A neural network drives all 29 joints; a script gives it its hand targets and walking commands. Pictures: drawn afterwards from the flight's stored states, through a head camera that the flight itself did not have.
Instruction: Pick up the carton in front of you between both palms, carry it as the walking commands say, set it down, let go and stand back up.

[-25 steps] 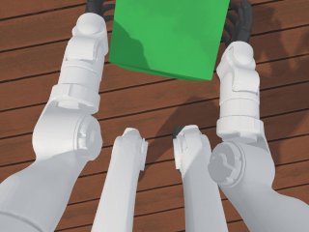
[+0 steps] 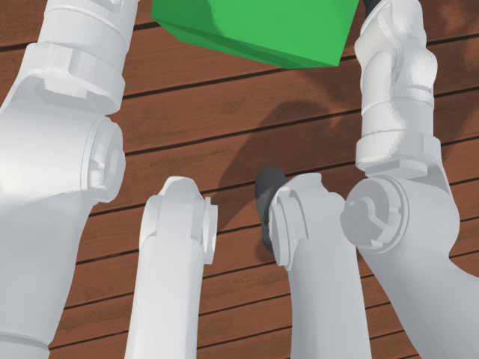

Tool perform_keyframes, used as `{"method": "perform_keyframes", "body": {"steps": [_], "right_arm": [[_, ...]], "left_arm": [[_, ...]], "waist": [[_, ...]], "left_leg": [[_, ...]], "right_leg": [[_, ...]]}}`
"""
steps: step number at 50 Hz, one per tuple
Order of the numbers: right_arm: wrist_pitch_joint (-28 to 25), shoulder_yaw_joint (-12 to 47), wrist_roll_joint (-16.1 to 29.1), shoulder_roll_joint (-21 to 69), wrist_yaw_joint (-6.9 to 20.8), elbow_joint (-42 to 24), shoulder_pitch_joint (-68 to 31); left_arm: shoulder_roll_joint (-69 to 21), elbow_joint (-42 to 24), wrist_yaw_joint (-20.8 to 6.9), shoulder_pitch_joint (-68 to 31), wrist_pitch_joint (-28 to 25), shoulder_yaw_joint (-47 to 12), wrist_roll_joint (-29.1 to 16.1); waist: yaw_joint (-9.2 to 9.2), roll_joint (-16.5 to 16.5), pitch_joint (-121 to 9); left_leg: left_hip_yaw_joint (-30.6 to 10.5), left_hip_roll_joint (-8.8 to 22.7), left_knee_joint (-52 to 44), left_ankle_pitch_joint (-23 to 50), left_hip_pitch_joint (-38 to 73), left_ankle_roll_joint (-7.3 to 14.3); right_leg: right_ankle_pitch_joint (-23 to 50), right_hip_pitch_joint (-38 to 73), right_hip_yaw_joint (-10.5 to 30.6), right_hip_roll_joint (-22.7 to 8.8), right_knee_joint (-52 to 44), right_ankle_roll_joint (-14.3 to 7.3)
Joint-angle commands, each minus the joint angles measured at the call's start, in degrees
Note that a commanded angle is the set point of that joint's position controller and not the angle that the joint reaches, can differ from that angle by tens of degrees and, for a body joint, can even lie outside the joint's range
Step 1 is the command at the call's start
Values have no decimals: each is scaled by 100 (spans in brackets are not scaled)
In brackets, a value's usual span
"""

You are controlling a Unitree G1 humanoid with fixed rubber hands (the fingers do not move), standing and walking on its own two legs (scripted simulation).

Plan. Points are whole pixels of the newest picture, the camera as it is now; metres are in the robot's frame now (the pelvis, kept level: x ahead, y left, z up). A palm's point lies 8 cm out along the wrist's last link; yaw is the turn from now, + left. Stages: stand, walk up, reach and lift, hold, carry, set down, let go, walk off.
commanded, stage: set down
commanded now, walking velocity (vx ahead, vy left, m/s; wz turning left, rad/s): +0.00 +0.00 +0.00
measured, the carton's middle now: out of the picture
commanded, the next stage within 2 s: none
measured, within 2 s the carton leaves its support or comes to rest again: rests again in 0.34 s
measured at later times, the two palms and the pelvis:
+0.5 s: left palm out of the picture +0.57 +0.13 -0.18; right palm (386, 9) +0.52 -0.17 -0.18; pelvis -0.02 +0.00 -0.02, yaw +2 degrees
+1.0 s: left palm out of the picture +0.57 +0.13 -0.19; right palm (385, 7) +0.52 -0.18 -0.19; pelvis -0.02 +0.00 -0.03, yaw +2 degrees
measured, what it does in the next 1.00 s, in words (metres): stands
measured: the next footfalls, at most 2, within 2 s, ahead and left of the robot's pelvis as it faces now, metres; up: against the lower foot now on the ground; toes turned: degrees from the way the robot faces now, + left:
none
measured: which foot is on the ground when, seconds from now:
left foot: down 0.00-1.00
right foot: down 0.00-1.00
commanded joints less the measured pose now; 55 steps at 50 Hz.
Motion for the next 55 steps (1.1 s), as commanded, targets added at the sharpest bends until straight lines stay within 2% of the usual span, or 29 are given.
{"method": "perform_keyframes", "body": {"steps": [1,4,6,12,14,19,22,24,25,30,38,43,47,49,51,52,53,55], "right_arm": [[-116,2591,532,4497,1657,-312,-3498],[-97,2438,433,4455,1684,-66,-3390],[-60,2279,339,4402,1709,103,-3296],[50,1661,83,4046,1762,475,-3176],[75,1511,1,3910,1770,541,-3211],[23,1366,-111,3734,1759,606,-3231],[-39,1402,-51,3709,1817,589,-3294],[-55,1415,-5,3659,1854,628,-3277],[-42,1365,-43,3643,1875,725,-3141],[9,1128,-129,3435,1961,985,-2859],[88,730,-334,2922,1923,1247,-2577],[65,555,-418,2625,1839,1313,-2472],[-74,371,-463,2008,1594,1434,-2183],[-238,210,-479,1245,1344,1500,-1851],[-491,-59,-515,-103,956,1601,-1371],[-634,-211,-446,-1036,699,1662,-1199],[-759,-181,-213,-1517,519,1599,-1451],[-912,240,277,-1840,366,1447,-1878]], "left_arm": [[-5365,-898,-1323,-2254,-479,-1173,-493],[-5146,-580,-1351,-2180,-501,-938,-421],[-4993,-433,-1415,-2201,-487,-823,-335],[-4565,-104,-1540,-2332,-343,-509,29],[-4467,-27,-1588,-2357,-290,-400,97],[-4211,71,-1618,-2339,-291,-263,120],[-4239,151,-1585,-2196,-315,-229,160],[-4248,258,-1561,-2024,-307,-190,216],[-4252,282,-1571,-1980,-298,-198,237],[-4123,447,-1581,-1638,-191,-104,484],[-3674,671,-1582,-1331,-34,197,838],[-3361,689,-1604,-1344,-32,306,915],[-2541,581,-1465,-1377,-169,316,908],[-1624,434,-1248,-1405,-282,295,862],[-90,248,-882,-1437,-430,333,771],[801,195,-646,-1485,-531,349,676],[1296,101,-480,-1895,-614,278,490],[1533,124,-331,-2270,-709,-154,-1]], "waist": [[-115,1174,-7300],[-136,740,-6576],[-117,652,-6110],[-71,1099,-5070],[-51,1082,-4756],[-120,803,-4339],[-45,750,-4302],[41,749,-4218],[8,765,-4127],[80,949,-3723],[127,947,-3121],[103,878,-2911],[51,801,-3000],[-14,790,-3195],[-146,815,-3534],[-226,913,-3802],[-228,1077,-4234],[-331,1163,-4952]], "left_leg": [[-277,289,-952,4666,4078,-193],[-187,216,-1006,3796,3011,-103],[-116,178,-1057,3148,2404,-55],[-100,203,-1126,1921,1993,39],[-120,220,-1179,1668,1849,63],[-229,270,-1122,1616,1837,95],[-282,297,-1049,1922,2022,103],[-322,309,-1010,2141,2149,104],[-336,315,-987,2170,2161,101],[-459,363,-960,2328,2496,98],[-558,412,-1013,1911,2528,139],[-549,428,-1018,1649,2300,179],[-509,494,-965,1734,2298,154],[-486,558,-941,1861,2458,78],[-456,640,-909,2084,2668,-52],[-460,686,-857,2293,2857,-123],[-482,717,-728,2579,3052,-181],[-541,742,-577,2975,3292,-193]], "right_leg": [[3133,3212,-341,127,17,-95],[3099,3609,-279,129,61,-111],[2886,3729,-228,127,51,-126],[1748,3077,-183,114,-13,-184],[1519,2993,-175,110,-37,-213],[1426,2923,-212,79,48,-217],[1562,2807,-229,92,153,-201],[1584,2680,-231,100,209,-187],[1562,2647,-227,97,209,-187],[1221,2025,-233,103,269,-174],[747,1671,-227,67,272,-168],[725,1789,-206,67,296,-188],[965,2183,-204,50,323,-176],[1143,2415,-232,15,316,-145],[1384,2668,-281,-41,281,-99],[1506,2722,-304,-76,261,-66],[1681,2722,-315,-101,305,-46],[2029,2868,-320,-151,424,-46]]}}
